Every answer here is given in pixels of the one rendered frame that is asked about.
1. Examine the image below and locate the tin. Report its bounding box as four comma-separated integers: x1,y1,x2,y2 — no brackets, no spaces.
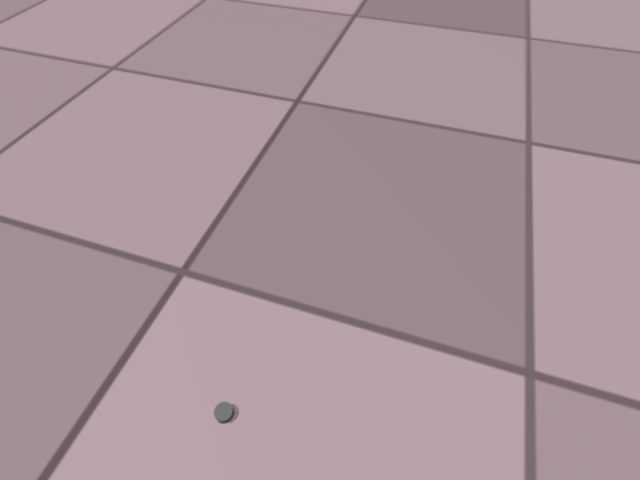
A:
214,402,234,424

